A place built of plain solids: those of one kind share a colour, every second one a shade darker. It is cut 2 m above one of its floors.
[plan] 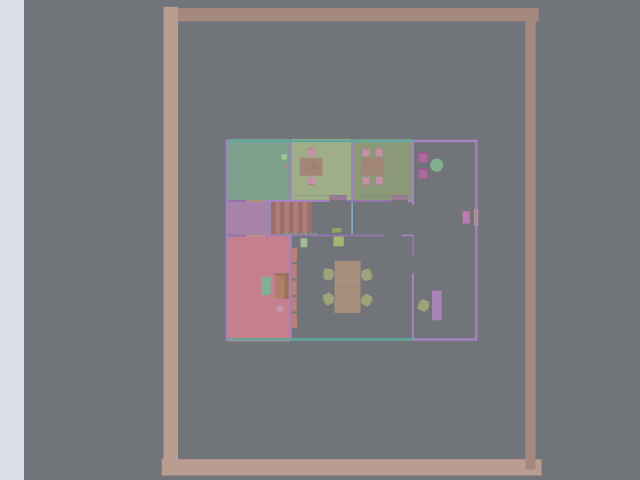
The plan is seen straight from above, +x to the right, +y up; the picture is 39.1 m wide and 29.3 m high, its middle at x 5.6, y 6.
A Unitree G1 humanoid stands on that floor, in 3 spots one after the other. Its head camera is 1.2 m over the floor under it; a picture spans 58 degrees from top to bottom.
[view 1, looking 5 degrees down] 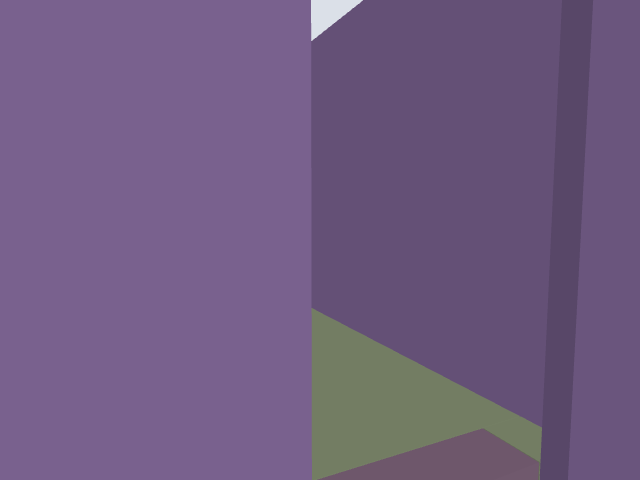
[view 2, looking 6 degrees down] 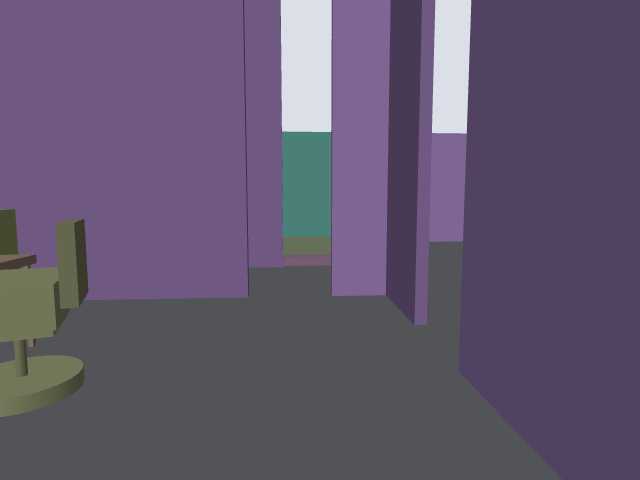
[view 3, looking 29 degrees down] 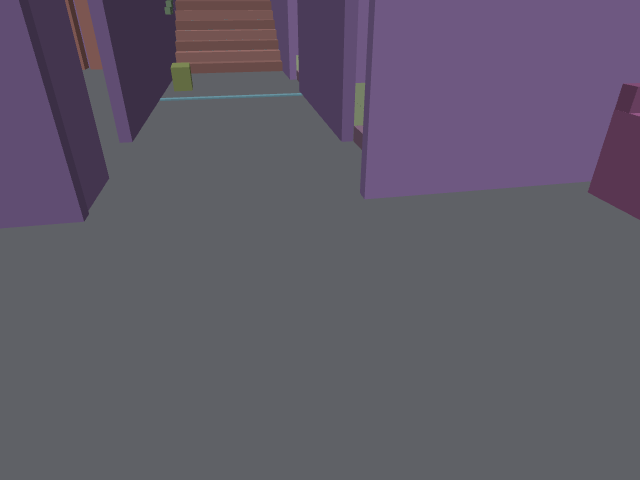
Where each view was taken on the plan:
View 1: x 5.70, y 7.33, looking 64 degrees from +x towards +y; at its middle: wall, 4.10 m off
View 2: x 10.08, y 1.20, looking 86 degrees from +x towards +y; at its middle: meet_level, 10.05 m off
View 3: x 13.97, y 7.33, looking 169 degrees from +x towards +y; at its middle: ground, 2.48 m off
